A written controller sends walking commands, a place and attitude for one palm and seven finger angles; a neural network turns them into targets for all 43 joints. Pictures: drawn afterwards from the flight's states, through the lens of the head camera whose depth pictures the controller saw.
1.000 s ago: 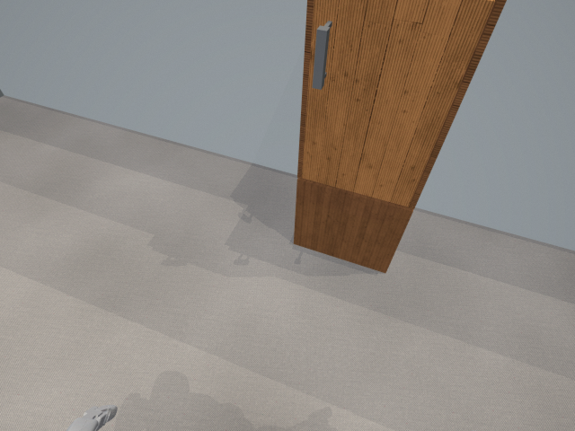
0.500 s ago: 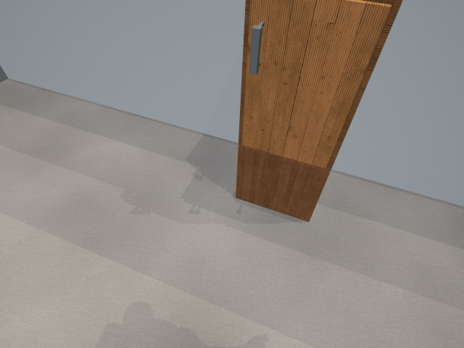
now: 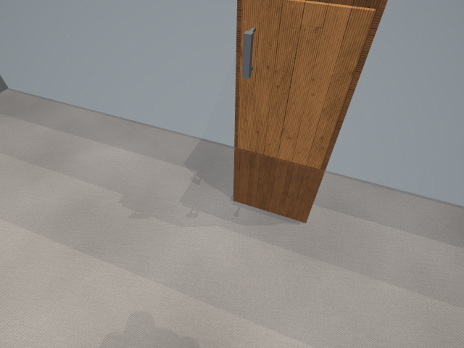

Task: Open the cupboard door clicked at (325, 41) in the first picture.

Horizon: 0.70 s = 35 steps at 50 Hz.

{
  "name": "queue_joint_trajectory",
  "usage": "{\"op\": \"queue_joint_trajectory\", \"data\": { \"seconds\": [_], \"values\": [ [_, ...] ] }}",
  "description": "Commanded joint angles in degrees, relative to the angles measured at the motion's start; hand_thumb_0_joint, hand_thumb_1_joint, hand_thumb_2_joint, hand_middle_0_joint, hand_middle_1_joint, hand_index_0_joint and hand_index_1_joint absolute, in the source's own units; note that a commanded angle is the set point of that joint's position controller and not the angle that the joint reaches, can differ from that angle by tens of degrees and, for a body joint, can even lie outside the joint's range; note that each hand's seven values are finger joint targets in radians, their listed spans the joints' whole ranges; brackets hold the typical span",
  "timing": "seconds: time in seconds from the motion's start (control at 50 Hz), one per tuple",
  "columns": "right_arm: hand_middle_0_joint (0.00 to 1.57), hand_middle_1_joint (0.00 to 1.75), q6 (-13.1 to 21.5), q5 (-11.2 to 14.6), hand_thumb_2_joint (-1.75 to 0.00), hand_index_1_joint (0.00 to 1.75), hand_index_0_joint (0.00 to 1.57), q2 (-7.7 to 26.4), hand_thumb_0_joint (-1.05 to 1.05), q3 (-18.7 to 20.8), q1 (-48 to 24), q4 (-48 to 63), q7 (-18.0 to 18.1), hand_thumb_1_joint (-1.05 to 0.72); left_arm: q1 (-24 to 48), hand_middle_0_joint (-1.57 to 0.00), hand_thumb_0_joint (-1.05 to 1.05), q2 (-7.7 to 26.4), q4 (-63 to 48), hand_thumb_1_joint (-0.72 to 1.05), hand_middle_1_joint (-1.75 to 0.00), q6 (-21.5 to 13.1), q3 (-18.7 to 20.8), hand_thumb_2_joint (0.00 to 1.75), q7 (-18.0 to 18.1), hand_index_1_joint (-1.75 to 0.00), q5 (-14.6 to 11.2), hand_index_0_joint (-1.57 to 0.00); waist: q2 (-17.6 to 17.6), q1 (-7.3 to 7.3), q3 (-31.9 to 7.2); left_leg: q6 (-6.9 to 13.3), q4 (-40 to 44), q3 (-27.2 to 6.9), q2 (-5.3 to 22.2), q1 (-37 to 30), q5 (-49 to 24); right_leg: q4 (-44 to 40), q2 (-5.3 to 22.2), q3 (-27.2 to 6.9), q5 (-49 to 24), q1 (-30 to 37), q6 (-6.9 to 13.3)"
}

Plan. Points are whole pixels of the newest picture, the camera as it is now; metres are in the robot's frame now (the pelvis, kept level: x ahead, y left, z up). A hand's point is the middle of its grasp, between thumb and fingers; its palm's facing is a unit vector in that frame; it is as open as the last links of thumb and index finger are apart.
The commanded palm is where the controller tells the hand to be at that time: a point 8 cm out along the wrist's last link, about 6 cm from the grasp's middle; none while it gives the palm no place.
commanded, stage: look at it before walking up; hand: left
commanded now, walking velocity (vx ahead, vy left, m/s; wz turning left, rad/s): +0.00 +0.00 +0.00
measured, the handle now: (249, 52) +0.93 -0.01 +0.09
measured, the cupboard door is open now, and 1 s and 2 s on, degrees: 0 0 0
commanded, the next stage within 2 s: turn to face it in 0.44 s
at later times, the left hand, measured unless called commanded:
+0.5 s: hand out of the picture +0.08 +0.25 -0.16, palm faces -0.04 -0.94 -0.33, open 7.4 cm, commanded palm none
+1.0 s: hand out of the picture +0.07 +0.18 -0.18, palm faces -0.12 -0.96 -0.26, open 7.4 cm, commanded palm none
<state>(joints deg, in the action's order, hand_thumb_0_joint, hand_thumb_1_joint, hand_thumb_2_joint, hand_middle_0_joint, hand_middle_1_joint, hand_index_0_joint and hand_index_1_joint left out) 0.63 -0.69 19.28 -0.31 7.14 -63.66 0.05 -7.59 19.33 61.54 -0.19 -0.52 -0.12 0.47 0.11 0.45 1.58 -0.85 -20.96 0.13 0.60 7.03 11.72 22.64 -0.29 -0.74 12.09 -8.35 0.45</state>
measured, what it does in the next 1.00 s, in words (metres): stands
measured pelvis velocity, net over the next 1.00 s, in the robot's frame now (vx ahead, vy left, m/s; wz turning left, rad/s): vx -0.01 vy -0.01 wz -0.11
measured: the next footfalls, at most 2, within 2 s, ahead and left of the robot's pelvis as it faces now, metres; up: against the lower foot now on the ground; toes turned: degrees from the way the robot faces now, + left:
left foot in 1.24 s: +0.00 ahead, +0.13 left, +0.00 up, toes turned -11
right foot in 1.62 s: -0.06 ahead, -0.09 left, +0.00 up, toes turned -23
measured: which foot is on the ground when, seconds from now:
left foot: down 0.00-0.94, up 0.96-1.00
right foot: down 0.00-1.00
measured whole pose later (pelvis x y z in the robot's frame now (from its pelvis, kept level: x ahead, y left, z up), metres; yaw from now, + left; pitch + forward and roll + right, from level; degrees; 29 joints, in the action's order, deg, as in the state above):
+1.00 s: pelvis -0.01 -0.01 -0.02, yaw -6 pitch +0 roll +1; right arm -2.6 -0.5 13.3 2.2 9.5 -57.6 1.2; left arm -11.8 12.2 54.7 2.5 0.8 -0.1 1.3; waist 1.0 0.1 5.1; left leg -1.7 -42.0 3.3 2.7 17.8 24.6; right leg 37.2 -3.9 -5.8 17.1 -19.5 1.9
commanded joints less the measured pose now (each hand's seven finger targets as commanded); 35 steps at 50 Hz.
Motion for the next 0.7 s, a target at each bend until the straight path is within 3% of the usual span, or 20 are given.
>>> {"op": "queue_joint_trajectory", "data": {
  "seconds": [0.0, 0.56, 0.64, 0.68],
  "values": [
    [0.2, 0.3, 1.3, 0.1, -0.9, 0.3, 0.2, 11.6, 0.0, 2.4, -2.9, 3.4, 0.7, -0.9, 2.4, -0.2, 0.0, 11.9, -3.4, 0.9, -0.3, -1.5, 2.7, 0.9, 0.8, -0.3, 0.2, -0.2, -0.3, -0.51, -2.4, 2.2, 3.5, -4.9, 6.1, 0.4, -4.3, -4.9, 7.1, -6.4, -4.2, -1.1, 1.5],
    [0.2, 0.3, 1.4, 0.2, -0.9, 0.3, 0.2, 12.2, 0.0, 2.4, -2.7, 3.1, 1.0, -0.9, 2.2, -0.2, 0.0, 12.0, -3.1, 0.9, -0.3, -1.3, 2.7, 0.9, 0.7, -0.3, 0.2, -0.2, 0.6, -0.42, -3.3, 2.0, 3.1, -4.1, 6.8, -1.6, -7.9, -3.9, 6.6, -6.6, -10.1, -0.6, 1.6],
    [0.2, 0.3, 0.2, 0.1, -0.9, 0.3, 0.2, 5.4, 0.0, 1.8, 1.1, 3.5, 1.4, -0.9, -1.1, -0.2, 0.0, 6.0, -3.4, 0.9, -0.3, 0.6, 2.1, 0.9, 1.0, -0.3, 0.2, -0.2, -0.2, -0.06, -2.9, 0.9, -0.4, -1.2, 7.2, -1.4, -9.2, 0.1, 5.9, -7.3, -14.5, -3.5, 0.9],
    [0.2, 0.3, -0.3, 0.1, -0.9, 0.3, 0.2, 5.4, 0.0, 2.3, 2.4, 4.5, 1.6, -0.9, -2.0, -0.2, 0.0, 5.7, -4.4, 0.9, -0.3, 1.2, 2.4, 0.9, 1.1, -0.3, 0.3, -0.2, 0.2, -0.01, -3.5, 1.0, -1.8, -0.5, 7.9, -1.4, -9.7, 2.4, 5.2, -7.5, -15.6, -4.7, 0.9]
  ]
}}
